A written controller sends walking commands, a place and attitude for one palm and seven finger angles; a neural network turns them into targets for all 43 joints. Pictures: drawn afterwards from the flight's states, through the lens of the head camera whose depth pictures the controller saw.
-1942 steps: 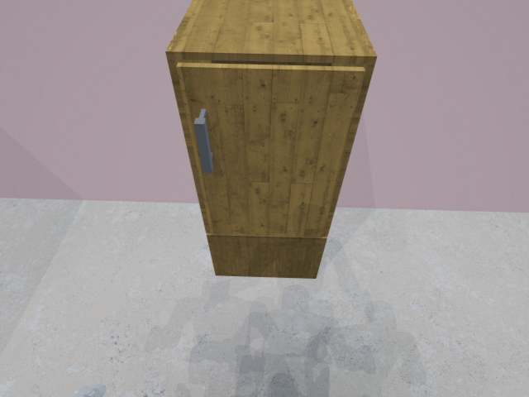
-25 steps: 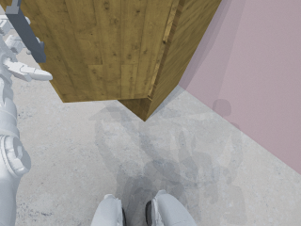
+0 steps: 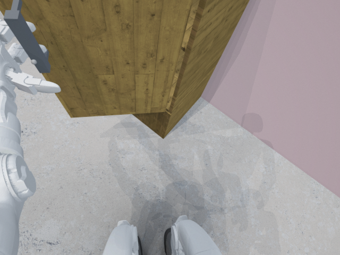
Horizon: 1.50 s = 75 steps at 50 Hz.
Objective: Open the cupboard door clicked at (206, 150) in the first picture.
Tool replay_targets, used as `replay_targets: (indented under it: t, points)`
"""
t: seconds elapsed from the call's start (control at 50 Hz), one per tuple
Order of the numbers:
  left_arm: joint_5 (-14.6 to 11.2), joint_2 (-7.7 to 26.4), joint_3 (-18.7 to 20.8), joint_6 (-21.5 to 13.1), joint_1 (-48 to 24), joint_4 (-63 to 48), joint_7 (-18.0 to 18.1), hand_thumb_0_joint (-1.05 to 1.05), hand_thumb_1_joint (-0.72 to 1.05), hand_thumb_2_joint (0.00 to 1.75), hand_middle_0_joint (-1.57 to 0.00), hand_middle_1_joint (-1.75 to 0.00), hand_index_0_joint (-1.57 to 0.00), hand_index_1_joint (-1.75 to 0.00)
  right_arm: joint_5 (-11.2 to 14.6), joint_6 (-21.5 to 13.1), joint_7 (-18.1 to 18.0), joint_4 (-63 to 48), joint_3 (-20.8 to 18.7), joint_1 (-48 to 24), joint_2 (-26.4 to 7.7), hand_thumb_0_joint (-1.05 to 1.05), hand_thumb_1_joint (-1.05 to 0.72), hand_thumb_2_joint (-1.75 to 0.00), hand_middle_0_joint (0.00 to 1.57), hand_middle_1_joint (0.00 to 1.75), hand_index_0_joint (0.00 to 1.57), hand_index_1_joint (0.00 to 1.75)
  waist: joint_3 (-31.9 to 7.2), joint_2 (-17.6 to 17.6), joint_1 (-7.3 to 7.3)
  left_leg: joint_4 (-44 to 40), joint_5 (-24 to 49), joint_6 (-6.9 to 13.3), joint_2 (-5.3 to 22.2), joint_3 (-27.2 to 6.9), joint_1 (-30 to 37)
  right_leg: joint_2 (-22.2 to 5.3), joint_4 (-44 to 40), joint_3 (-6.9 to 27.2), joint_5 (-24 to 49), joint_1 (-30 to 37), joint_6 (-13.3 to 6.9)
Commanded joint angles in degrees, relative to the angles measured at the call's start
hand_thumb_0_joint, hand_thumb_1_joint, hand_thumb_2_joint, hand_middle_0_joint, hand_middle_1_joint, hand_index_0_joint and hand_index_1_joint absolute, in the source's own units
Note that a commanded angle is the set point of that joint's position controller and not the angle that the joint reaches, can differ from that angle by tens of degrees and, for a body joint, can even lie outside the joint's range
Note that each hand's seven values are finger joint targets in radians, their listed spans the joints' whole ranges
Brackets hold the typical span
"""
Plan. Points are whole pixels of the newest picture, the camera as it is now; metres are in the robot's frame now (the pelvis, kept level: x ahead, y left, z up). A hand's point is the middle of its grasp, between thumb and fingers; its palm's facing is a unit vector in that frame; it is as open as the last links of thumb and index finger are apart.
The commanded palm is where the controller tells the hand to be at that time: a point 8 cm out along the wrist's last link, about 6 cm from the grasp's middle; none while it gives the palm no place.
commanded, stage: close the thumb around the handle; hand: left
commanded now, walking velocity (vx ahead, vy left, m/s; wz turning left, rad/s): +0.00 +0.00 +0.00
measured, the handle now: (32, 38) +0.58 +0.25 +0.07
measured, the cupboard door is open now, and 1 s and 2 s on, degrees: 46 46 90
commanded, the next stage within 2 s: pull the door open along its arc in 0.80 s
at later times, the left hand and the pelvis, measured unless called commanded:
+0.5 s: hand (39, 58) +0.53 +0.24 +0.06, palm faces +0.06 -1.00 -0.01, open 9.5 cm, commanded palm +0.52 +0.27 +0.07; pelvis +0.00 +0.00 +0.00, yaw +0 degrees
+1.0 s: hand (45, 59) +0.53 +0.23 +0.06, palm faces +0.06 -1.00 -0.01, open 5.5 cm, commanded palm +0.50 +0.26 +0.07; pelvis +0.01 +0.00 +0.00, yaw +0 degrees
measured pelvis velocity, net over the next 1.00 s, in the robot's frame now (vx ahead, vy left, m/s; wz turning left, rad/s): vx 0.01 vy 0.00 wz -0.01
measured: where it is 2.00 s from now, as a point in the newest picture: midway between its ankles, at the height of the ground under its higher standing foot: outside the picture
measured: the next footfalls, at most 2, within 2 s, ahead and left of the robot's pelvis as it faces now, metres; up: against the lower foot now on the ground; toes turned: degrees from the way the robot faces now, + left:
none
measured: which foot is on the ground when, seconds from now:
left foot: down 0.00-1.00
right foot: down 0.00-1.00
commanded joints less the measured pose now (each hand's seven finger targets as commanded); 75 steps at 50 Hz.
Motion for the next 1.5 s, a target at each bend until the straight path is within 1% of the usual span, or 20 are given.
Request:
replay_targets:
  t: [0.0,0.02,0.08,0.12,0.16,0.18,0.26,0.32,0.36,0.46,0.58,0.88,0.92,1.08,1.28,1.3,1.32,1.34,1.4,1.48]
  points:
    - [-1.1,16.1,1.1,-4.2,-25.4,-12.1,0.0,0.0,-0.5,0.3,-0.3,-1.2,-0.3,-1.2,-0.1,-0.9,-0.9,-1.4,-4.4,11.5,-11.7,0.0,-0.9,-0.9,0.2,0.3,0.2,0.3,-28.1,10.4,-0.39,-5.9,27.1,-2.7,0.8,-7.1,26.5,0.5,-4.7,3.8,16.7,7.1,0.2]
    - [-1.0,16.5,1.3,-4.5,-25.5,-12.9,0.0,0.0,-0.5,0.3,-0.3,-1.2,-0.3,-1.2,-0.2,-0.9,-0.9,-1.5,-4.5,11.5,-11.8,0.0,-0.9,-0.9,0.2,0.3,0.2,0.3,-28.9,10.9,-0.26,-5.9,28.0,-2.9,0.9,-7.4,27.5,0.5,-4.5,3.6,16.6,6.6,0.2]
    - [-1.4,12.3,-1.2,-4.7,-25.7,-12.6,0.0,0.0,-0.5,0.3,-0.3,-1.2,-0.3,-1.2,-0.2,-0.8,-0.6,-1.0,-4.6,11.6,-11.5,0.0,-0.9,-0.9,0.2,0.3,0.2,0.3,-29.3,12.1,-0.84,-5.7,30.3,-3.5,1.2,-8.3,30.9,0.6,-4.4,3.1,16.0,3.5,0.2]
    - [-1.3,12.6,-0.9,-3.6,-24.8,-10.3,0.2,0.0,-0.39,0.35,-0.31,-1.21,-0.31,-1.21,-0.1,-0.7,-0.8,-0.9,-4.6,11.8,-11.8,0.0,-0.9,-0.9,0.2,0.3,0.2,0.3,-27.3,9.2,-1.22,-5.9,28.4,-3.1,1.1,-8.1,28.5,0.6,-4.8,3.1,15.5,4.1,0.3]
    - [-0.9,15.4,1.0,-3.6,-25.7,-11.4,0.6,0.0,-0.28,0.4,-0.32,-1.22,-0.32,-1.22,-0.3,-0.7,-0.9,-0.9,-4.6,12.0,-12.1,0.0,-0.9,-0.9,0.2,0.3,0.2,0.3,-29.1,10.9,-0.39,-5.8,30.1,-3.3,1.1,-8.3,29.3,0.5,-4.3,3.2,16.4,4.5,0.1]
    - [-0.8,13.8,-0.6,-3.7,-27.1,-12.6,0.7,0.0,-0.22,0.42,-0.32,-1.23,-0.32,-1.23,-0.3,-0.7,-0.8,-1.0,-4.5,11.8,-11.8,0.0,-0.9,-0.9,0.2,0.3,0.2,0.3,-29.6,12.2,-0.86,-5.8,30.5,-3.5,1.2,-8.4,30.5,0.4,-4.3,3.1,16.1,3.4,0.2]
    - [-0.5,13.1,-0.7,-4.4,-27.7,-13.0,1.6,0.0,0.0,0.52,-0.34,-1.25,-0.34,-1.25,-0.6,-0.6,-0.7,-0.8,-4.5,12.0,-11.6,0.0,-0.9,-0.9,0.2,0.3,0.2,0.3,-30.0,11.9,-1.08,-5.6,32.5,-4.0,1.5,-9.1,32.1,0.6,-4.0,2.7,16.1,2.2,0.2]
    - [-0.3,13.8,-0.2,-3.8,-26.2,-11.0,1.8,0.0,0.17,0.59,-0.35,-1.27,-0.35,-1.27,-0.5,-0.6,-0.6,-1.0,-4.4,12.0,-11.8,0.0,-0.9,-0.9,0.2,0.3,0.2,0.3,-28.7,9.9,-1.13,-5.7,29.4,-3.3,1.2,-8.2,28.8,0.5,-4.4,3.1,16.0,4.2,0.3]
    - [0.1,17.0,1.9,-4.2,-27.2,-12.7,2.0,0.0,0.28,0.64,-0.36,-1.28,-0.36,-1.28,-0.7,-0.8,-0.8,-1.2,-4.4,12.2,-12.0,0.0,-0.9,-0.9,0.2,0.3,0.2,0.3,-30.7,11.6,-0.3,-5.6,31.5,-3.6,1.1,-8.4,29.5,0.4,-3.7,3.1,17.2,5.3,0.1]
    - [-0.1,14.3,-0.1,-4.0,-27.1,-11.5,1.8,0.0,0.56,0.76,-0.38,-1.31,-0.38,-1.31,-0.5,-0.5,-0.6,-1.1,-4.4,12.2,-11.8,0.0,-0.9,-0.9,0.2,0.3,0.2,0.3,-28.9,11.1,-1.22,-5.6,30.9,-3.5,1.3,-8.4,29.6,0.6,-4.1,3.0,16.5,3.6,0.3]
    - [-0.3,15.6,1.2,-4.1,-25.8,-12.5,1.5,0.0,0.9,0.9,-0.4,-1.35,-0.4,-1.35,-0.6,-0.5,-0.7,-1.0,-4.7,12.9,-11.9,0.0,-0.9,-0.9,0.2,0.3,0.2,0.3,-31.3,11.4,-0.74,-5.3,33.8,-3.8,1.5,-8.6,31.1,0.6,-3.9,2.9,18.1,4.6,0.3]
    - [0.1,17.3,3.4,-4.4,-21.9,-13.5,2.7,0.0,0.9,0.9,-0.4,-1.35,-0.4,-1.35,-0.5,-0.6,-0.4,-2.0,-5.0,12.3,-11.6,0.0,-0.9,-0.9,0.2,0.3,0.2,0.3,-30.8,10.2,0.67,-5.6,33.7,-3.3,1.1,-7.1,28.8,0.6,-4.2,3.6,20.5,8.7,0.4]
    - [-0.3,12.8,0.0,-4.6,-24.9,-14.5,2.7,0.0,0.9,0.9,-0.4,-1.35,-0.4,-1.35,-0.5,-0.4,-0.2,-1.7,-4.8,12.2,-11.1,0.0,-0.9,-0.9,0.2,0.3,0.2,0.3,-29.8,11.6,-0.43,-5.7,32.9,-3.5,1.3,-7.6,30.4,0.7,-4.3,3.3,19.0,6.0,0.4]
    - [-2.8,9.9,1.0,-5.3,-10.8,-20.4,1.8,0.0,0.9,0.9,-0.4,-1.35,-0.4,-1.35,0.1,-0.1,0.6,-3.5,-5.7,10.7,-10.6,0.0,-0.9,-0.9,0.2,0.3,0.2,0.3,-33.1,8.8,3.63,-7.2,37.3,-3.4,0.8,-6.2,31.9,1.0,-5.1,3.4,23.5,12.9,0.3]
    - [-7.7,-1.3,-2.8,-4.5,17.2,-37.5,3.1,0.0,0.9,0.9,-0.4,-1.35,-0.4,-1.35,2.1,-0.6,1.7,-8.5,-6.9,4.6,-8.6,0.0,-0.9,-0.9,0.2,0.3,0.2,0.3,-26.8,3.9,8.3,-11.5,37.2,-3.2,0.0,-3.4,30.1,0.4,-7.1,3.5,27.5,20.9,0.3]
    - [-11.2,-3.1,4.8,-4.0,18.5,-41.3,11.4,0.0,0.9,0.9,-0.4,-1.35,-0.4,-1.35,1.4,-1.4,1.8,-9.3,-6.9,2.7,-6.8,0.0,-0.9,-0.9,0.2,0.3,0.2,0.3,-26.3,3.8,13.15,-12.4,36.4,-3.8,-0.4,-2.8,27.5,0.3,-7.1,2.8,26.6,22.0,0.4]
    - [-10.1,-8.3,0.3,-3.4,22.4,-43.1,15.7,0.0,0.9,0.9,-0.4,-1.35,-0.4,-1.35,1.2,-2.2,2.2,-9.5,-6.8,1.8,-6.4,0.0,-0.9,-0.9,0.2,0.3,0.2,0.3,-25.3,4.5,11.84,-12.5,36.3,-4.2,-0.5,-2.6,27.4,0.1,-6.7,2.7,26.5,21.8,0.6]
    - [-9.2,-9.4,0.8,-3.6,25.2,-45.4,19.5,0.0,0.9,0.9,-0.4,-1.35,-0.4,-1.35,0.9,-2.9,2.5,-9.2,-7.0,1.7,-6.1,0.0,-0.9,-0.9,0.2,0.3,0.2,0.3,-24.7,2.0,12.27,-12.4,37.5,-4.6,-0.2,-2.9,26.9,0.2,-6.1,2.4,26.7,21.9,0.4]
    - [-4.9,-15.0,-2.2,-3.7,31.6,-52.8,29.6,0.0,0.9,0.9,-0.4,-1.35,-0.4,-1.35,-0.4,-3.4,3.6,-9.2,-7.1,-0.2,-5.2,0.0,-0.9,-0.9,0.2,0.3,0.2,0.3,-25.4,3.0,12.94,-12.1,39.3,-5.3,-0.2,-2.4,27.5,-0.4,-4.7,3.0,28.0,22.8,0.4]
    - [1.7,-20.5,-6.4,-2.9,30.9,-54.8,41.2,0.0,0.9,0.9,-0.4,-1.35,-0.4,-1.35,-2.0,-2.8,3.5,-8.9,-6.9,-3.1,-4.1,0.0,-0.9,-0.9,0.2,0.3,0.2,0.3,-22.2,-0.9,12.5,-12.4,30.4,-4.8,-1.0,-2.5,23.8,-1.2,-4.6,3.6,25.2,23.9,0.0]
